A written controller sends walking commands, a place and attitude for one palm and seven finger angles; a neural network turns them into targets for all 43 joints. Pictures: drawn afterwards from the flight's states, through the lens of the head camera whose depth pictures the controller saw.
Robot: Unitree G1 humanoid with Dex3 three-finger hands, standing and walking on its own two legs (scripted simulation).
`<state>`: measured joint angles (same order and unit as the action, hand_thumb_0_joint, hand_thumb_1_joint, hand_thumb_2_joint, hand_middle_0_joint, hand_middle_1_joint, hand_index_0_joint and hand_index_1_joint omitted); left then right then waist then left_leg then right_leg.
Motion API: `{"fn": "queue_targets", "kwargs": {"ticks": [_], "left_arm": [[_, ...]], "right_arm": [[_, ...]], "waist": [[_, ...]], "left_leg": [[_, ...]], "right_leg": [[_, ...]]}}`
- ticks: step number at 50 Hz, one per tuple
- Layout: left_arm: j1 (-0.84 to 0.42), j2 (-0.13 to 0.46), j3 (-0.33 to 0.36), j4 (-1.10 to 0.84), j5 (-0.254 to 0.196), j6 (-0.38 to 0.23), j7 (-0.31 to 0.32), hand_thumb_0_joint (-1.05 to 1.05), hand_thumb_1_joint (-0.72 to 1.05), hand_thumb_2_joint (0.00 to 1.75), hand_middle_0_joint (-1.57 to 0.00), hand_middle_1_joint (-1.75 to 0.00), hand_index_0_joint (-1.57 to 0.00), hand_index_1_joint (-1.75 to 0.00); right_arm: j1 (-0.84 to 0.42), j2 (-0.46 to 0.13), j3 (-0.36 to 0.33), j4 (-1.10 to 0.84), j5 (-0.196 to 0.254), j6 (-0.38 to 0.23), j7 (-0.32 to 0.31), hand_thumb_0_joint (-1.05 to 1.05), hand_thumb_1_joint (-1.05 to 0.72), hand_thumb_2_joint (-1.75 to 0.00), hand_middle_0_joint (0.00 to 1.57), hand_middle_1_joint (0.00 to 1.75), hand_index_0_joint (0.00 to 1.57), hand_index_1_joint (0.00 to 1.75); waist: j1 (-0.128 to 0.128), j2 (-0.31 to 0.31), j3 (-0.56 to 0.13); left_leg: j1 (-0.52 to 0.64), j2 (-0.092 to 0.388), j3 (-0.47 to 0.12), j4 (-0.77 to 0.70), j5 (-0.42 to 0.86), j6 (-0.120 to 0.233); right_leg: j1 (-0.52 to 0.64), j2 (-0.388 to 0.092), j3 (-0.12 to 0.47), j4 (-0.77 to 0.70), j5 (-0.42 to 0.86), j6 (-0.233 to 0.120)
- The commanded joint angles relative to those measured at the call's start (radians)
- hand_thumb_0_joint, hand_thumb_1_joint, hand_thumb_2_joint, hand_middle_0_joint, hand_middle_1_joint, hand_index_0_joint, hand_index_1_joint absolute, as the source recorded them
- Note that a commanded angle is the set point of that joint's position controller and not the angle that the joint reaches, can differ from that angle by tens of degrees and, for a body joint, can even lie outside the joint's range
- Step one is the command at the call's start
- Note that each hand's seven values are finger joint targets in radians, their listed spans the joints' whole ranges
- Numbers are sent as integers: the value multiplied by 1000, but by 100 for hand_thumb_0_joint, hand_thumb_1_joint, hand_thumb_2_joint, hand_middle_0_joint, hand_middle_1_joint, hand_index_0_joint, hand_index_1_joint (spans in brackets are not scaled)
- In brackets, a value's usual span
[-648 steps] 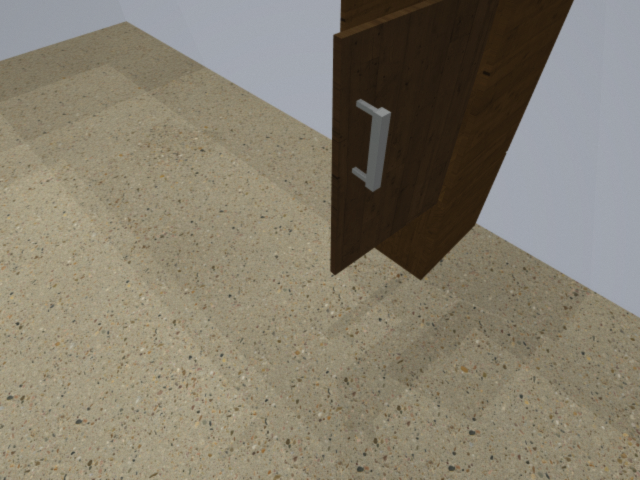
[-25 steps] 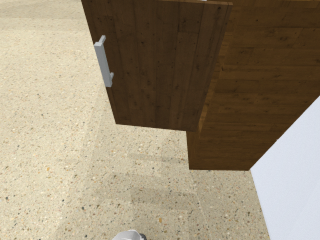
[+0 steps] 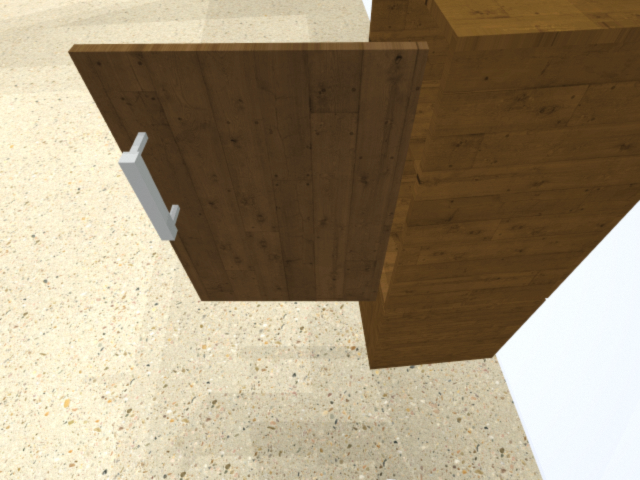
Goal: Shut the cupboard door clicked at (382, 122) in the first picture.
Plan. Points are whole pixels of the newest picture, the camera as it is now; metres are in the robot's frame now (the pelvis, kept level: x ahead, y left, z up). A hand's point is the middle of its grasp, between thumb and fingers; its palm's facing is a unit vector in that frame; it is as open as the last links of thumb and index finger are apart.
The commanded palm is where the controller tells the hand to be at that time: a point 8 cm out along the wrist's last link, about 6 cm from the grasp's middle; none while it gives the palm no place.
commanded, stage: come to a stop and stand still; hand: left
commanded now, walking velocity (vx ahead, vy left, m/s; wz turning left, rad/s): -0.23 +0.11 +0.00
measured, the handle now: (155, 189) +0.49 +0.26 +0.06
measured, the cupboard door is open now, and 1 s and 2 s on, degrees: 84 84 84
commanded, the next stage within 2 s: none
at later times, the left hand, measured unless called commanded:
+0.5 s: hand out of the picture +0.00 +0.25 -0.17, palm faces +0.03 -0.98 -0.17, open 7.3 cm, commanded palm none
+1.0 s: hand out of the picture -0.03 +0.17 -0.16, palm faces +0.00 -0.98 -0.21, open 7.2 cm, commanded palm none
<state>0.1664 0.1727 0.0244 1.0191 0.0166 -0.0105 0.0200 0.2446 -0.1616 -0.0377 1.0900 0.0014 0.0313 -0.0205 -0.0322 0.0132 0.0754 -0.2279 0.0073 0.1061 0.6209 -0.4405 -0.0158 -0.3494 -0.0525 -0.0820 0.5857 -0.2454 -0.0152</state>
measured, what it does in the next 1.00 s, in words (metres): steps on the spot: left foot, then right foot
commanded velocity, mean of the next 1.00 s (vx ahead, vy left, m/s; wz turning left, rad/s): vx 0.00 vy -0.05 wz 0.00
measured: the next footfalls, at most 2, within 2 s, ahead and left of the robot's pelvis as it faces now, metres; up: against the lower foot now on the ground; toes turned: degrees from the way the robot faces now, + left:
left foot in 0.18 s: +0.02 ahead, +0.11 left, +0.00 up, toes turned +4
right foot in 0.80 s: -0.05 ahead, -0.12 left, +0.00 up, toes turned -3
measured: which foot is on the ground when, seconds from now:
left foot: up 0.00-0.16, down 0.18-1.00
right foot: down 0.00-0.20, up 0.22-0.78, down 0.80-1.00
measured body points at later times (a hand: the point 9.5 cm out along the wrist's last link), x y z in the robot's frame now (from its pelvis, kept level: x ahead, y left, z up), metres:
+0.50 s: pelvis -0.03 +0.06 +0.02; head +0.01 +0.10 +0.46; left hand +0.00 +0.30 -0.16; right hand +0.00 -0.18 -0.12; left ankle -0.02 +0.11 -0.73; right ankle -0.12 -0.12 -0.65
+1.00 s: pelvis -0.06 -0.01 +0.01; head -0.05 -0.02 +0.46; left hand -0.03 +0.22 -0.15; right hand -0.11 -0.23 -0.15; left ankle -0.02 +0.11 -0.73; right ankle -0.09 -0.12 -0.73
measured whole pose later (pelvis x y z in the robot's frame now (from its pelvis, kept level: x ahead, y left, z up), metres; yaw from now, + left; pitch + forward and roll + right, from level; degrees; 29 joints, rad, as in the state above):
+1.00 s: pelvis -0.06 -0.01 +0.01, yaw +0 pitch -1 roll +0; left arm 0.25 0.16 0.02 1.10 0.00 0.00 0.03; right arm 0.34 -0.13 -0.03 1.17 -0.02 0.02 -0.02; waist -0.04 0.00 0.02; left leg -0.24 0.03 0.06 0.44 -0.18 -0.01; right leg -0.13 -0.01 -0.04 0.45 -0.30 -0.01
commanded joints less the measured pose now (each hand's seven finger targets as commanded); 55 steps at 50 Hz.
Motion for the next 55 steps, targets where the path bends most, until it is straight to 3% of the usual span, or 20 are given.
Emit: {"fn": "queue_targets", "kwargs": {"ticks": [1,2,4,7,8,10,11,13,15,23,33,37,39,40,41,42,44,47,50,55], "left_arm": [[116,193,51,-16,4,-1,32,0,90,90,-20,-30,-20,-30],[124,194,57,-16,3,3,36,0,90,90,-20,-30,-20,-30],[88,203,65,-29,5,8,37,0,90,90,-20,-30,-20,-30],[23,185,63,-39,1,19,32,0,90,90,-20,-30,-20,-30],[17,162,57,-50,-7,26,26,0,90,90,-20,-30,-20,-30],[-1,76,40,-82,-13,49,18,0,90,90,-20,-30,-20,-30],[-19,96,45,-80,-5,65,23,0,90,90,-20,-30,-20,-30],[10,93,52,-53,5,74,16,0,90,90,-20,-30,-20,-30],[50,80,48,-23,1,61,8,0,90,90,-20,-30,-20,-30],[40,96,45,-27,0,54,-3,0,90,90,-20,-30,-20,-30],[42,55,23,-15,-1,50,-9,0,90,90,-20,-30,-20,-30],[120,54,23,22,-3,39,0,0,90,90,-20,-30,-20,-30],[160,95,26,39,1,23,12,0,90,90,-20,-30,-20,-30],[138,127,26,37,-1,16,15,0,90,90,-20,-30,-20,-30],[100,145,21,27,-4,13,15,0,90,90,-20,-30,-20,-30],[63,133,16,24,-2,12,16,0,90,90,-20,-30,-20,-30],[59,90,4,31,-8,-2,17,0,90,90,-20,-30,-20,-30],[98,66,-6,48,-12,-8,17,0,90,90,-20,-30,-20,-30],[125,67,-6,60,-15,-8,17,0,90,90,-20,-30,-20,-30],[163,61,-6,79,-15,-12,18,0,90,90,-20,-30,-20,-30]], "right_arm": [[65,-81,-22,-44,4,-1,-12,0,-90,-90,20,30,20,30],[47,-78,-23,-47,4,0,-14,0,-90,-90,20,30,20,30],[43,-66,-21,-50,3,1,-13,0,-90,-90,20,30,20,30],[110,-47,-22,-29,-2,0,-9,0,-90,-90,20,30,20,30],[126,-74,-26,-26,-8,-3,-9,0,-90,-90,20,30,20,30],[60,-185,-45,-80,-29,-8,-13,0,-90,-90,20,30,20,30],[24,-174,-39,-92,-32,-10,-18,0,-90,-90,20,30,20,30],[-13,-135,-23,-103,-31,-24,-33,0,-90,-90,20,30,20,30],[-5,-129,-14,-95,-30,-37,-38,0,-90,-90,20,30,20,30],[134,-152,-32,-47,-26,-50,-50,0,-90,-90,20,30,20,30],[95,-163,-38,-28,-30,-37,-22,0,-90,-90,20,30,20,30],[68,-149,-40,-12,-20,-32,-15,0,-90,-90,20,30,20,30],[64,-94,-30,-12,-13,-27,-7,0,-90,-90,20,30,20,30],[70,-50,-17,-14,-13,-22,-3,0,-90,-90,20,30,20,30],[89,-39,-12,-7,-19,-18,3,0,-90,-90,20,30,20,30],[120,-26,-11,8,-24,-19,8,0,-90,-90,20,30,20,30],[142,-37,-9,38,-27,-19,4,0,-90,-90,20,30,20,30],[150,-45,-5,53,-21,-27,-1,0,-90,-90,20,30,20,30],[141,-46,0,59,-20,-31,-5,0,-90,-90,20,30,20,30],[127,-44,2,61,-18,-36,-10,0,-90,-90,20,30,20,30]], "waist": [[65,-269,-199],[77,-185,-210],[65,-151,-210],[20,-163,-197],[11,-107,-175],[19,257,-79],[12,199,-47],[40,125,16],[48,76,-11],[-19,79,-111],[-12,151,-79],[35,88,-48],[43,-43,-27],[27,-156,1],[6,-166,12],[-16,-105,10],[-12,-187,42],[0,-126,57],[9,-42,48],[17,-30,7]], "left_leg": [[-157,-5,-64,175,-132,-27],[-164,-6,-65,170,-127,-31],[-153,-5,-68,107,-85,-41],[16,3,-46,-150,171,-36],[110,41,-58,-221,287,-22],[-26,336,-364,-370,550,142],[-103,345,-341,-388,472,187],[-125,285,-299,-392,398,160],[-15,255,-276,-384,383,140],[268,310,-282,-331,700,151],[77,260,-269,-407,230,146],[-70,209,-237,-374,97,105],[-139,97,-135,-277,57,24],[-106,38,-79,-206,76,-2],[-24,22,-67,-166,123,-2],[52,13,-65,-177,168,3],[51,43,-82,-173,247,3],[55,76,-102,-219,285,6],[36,83,-110,-239,299,3],[58,89,-106,-241,317,3]], "right_leg": [[373,-305,242,-125,1033,-206],[402,-311,243,-115,1053,-216],[392,-299,222,-99,1003,-201],[244,-238,161,-68,681,-125],[126,-192,129,-36,469,-75],[-23,3,22,181,-255,35],[4,16,104,330,-314,23],[-44,16,157,422,-236,16],[-87,20,162,434,-160,31],[-150,11,147,379,-165,63],[44,10,56,109,-217,35],[230,27,19,-156,-35,18],[263,-74,151,-304,-93,-18],[154,-168,243,-384,-222,-61],[35,-212,274,-425,-320,-87],[-34,-186,237,-408,-331,-77],[-23,-114,177,-361,-193,-53],[9,-77,144,-338,-126,-35],[58,-69,148,-312,-71,-28],[106,-67,144,-304,-4,-28]]}}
